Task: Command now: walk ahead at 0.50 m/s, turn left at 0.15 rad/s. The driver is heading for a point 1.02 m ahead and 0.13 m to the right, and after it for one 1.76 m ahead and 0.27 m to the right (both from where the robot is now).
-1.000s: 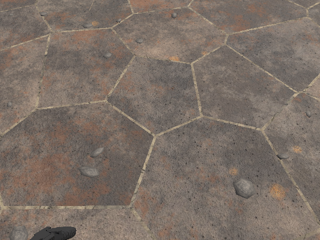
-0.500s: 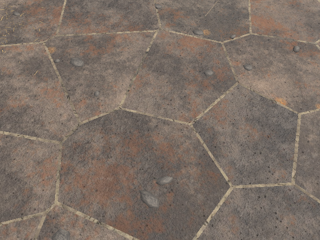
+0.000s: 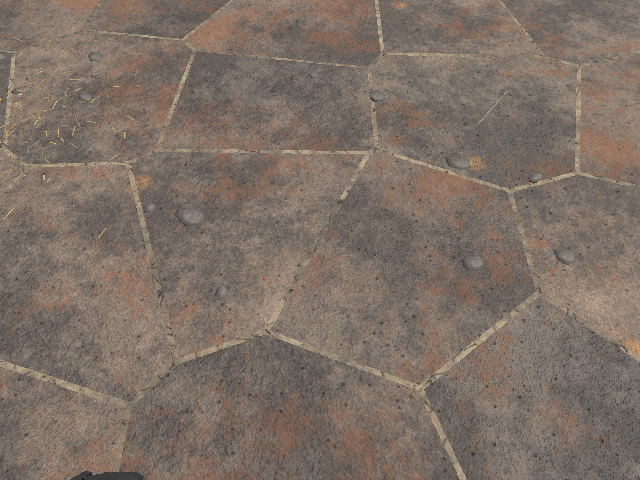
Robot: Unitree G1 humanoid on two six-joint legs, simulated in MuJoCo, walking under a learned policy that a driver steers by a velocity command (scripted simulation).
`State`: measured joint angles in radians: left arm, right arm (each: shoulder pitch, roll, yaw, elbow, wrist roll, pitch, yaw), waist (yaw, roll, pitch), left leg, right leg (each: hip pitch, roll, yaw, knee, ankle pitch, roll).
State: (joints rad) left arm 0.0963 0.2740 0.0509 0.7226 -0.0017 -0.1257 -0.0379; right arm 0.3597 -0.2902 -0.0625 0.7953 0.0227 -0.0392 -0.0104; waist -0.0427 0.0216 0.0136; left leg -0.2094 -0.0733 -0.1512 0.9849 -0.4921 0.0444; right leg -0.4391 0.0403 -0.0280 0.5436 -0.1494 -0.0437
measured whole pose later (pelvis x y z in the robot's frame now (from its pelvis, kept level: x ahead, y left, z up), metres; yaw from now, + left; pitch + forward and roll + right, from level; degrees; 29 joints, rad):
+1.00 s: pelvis +0.55 +0.01 +0.00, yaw +0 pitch +3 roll +1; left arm 0.03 0.26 0.03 0.74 0.00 -0.09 -0.04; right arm 0.40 -0.30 -0.06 0.89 0.01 -0.04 -0.01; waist -0.07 -0.01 0.02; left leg 0.00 0.00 0.03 0.48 -0.46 0.00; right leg -0.49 -0.02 -0.03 0.52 -0.06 -0.06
